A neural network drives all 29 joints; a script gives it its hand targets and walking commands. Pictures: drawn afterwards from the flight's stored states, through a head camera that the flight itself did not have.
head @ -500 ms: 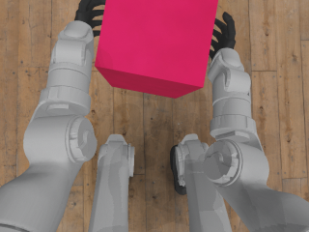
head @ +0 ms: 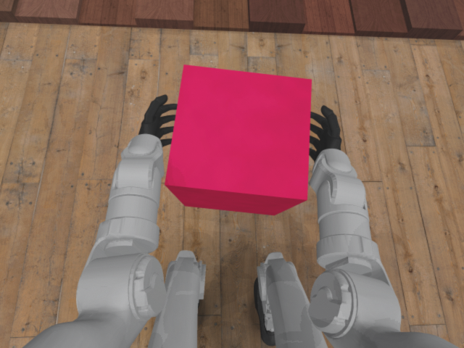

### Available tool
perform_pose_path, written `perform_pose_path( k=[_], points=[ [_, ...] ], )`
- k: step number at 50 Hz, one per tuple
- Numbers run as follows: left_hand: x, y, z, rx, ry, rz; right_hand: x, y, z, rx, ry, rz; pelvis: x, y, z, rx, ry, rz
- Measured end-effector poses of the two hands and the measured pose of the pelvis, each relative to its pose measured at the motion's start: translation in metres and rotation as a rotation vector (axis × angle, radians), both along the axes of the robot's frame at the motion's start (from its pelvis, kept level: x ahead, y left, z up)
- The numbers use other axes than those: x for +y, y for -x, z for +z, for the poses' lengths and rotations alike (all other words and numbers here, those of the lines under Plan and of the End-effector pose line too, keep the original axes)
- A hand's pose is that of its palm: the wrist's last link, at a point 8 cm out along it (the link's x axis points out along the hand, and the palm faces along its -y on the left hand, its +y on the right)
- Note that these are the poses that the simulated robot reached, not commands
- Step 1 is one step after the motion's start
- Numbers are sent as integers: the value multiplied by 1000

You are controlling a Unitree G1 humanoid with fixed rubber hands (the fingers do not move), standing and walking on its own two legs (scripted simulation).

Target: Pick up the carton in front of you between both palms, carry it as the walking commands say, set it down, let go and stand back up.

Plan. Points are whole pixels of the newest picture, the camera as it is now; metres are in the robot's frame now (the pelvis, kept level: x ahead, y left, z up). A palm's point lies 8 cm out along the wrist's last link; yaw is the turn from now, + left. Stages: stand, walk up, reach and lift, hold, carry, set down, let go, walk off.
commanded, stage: reach and lift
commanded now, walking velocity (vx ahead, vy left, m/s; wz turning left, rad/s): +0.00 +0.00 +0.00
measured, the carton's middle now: (237, 153) +0.46 +0.00 -0.11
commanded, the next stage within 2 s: hold in 1.86 s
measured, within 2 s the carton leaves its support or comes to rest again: neither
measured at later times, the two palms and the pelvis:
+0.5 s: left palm (123, 133) +0.39 +0.15 +0.11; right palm (386, 139) +0.39 -0.15 +0.12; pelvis +0.04 -0.01 +0.13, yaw +1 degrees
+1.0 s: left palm (75, 126) +0.35 +0.14 +0.22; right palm out of the picture +0.36 -0.15 +0.22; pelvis +0.06 -0.01 +0.19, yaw +1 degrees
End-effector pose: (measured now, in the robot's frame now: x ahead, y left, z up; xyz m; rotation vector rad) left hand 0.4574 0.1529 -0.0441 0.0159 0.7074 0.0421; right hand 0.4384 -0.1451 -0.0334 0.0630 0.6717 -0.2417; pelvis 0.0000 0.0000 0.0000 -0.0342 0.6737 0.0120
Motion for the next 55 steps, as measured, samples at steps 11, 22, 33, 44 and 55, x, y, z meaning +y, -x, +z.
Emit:
perform_pose_path(
  k=[11,22,33,44,55],
  points=[
    [-2,28,68,-2,0,32,-3,20,67,-3,-5,27,-2,-15,57,-117,-17,-6],
    [-5,56,134,2,1,58,-5,39,133,2,0,56,-6,-34,116,-277,-27,-3],
    [-6,81,199,-6,-3,83,-7,57,197,-5,8,88,-9,-54,166,-463,-36,3],
    [-9,103,255,-34,-27,93,-10,72,252,-31,32,135,-11,-63,193,-661,-43,6],
    [-9,111,261,-2,-30,95,-9,79,256,1,36,142,-12,-53,194,-737,-46,10]
  ],
)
